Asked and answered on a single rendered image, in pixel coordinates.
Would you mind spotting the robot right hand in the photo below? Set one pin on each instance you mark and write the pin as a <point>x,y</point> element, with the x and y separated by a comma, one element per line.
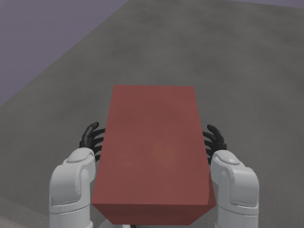
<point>217,141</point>

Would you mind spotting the carton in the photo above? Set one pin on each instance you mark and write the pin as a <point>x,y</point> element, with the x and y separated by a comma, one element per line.
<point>153,168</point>

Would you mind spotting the robot left forearm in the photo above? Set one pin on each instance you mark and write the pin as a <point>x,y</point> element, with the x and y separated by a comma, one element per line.
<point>69,190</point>

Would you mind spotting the robot right forearm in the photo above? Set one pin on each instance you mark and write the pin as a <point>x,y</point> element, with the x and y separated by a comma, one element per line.
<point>238,191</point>

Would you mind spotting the robot left hand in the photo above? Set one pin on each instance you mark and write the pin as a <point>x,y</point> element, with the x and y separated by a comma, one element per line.
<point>88,142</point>

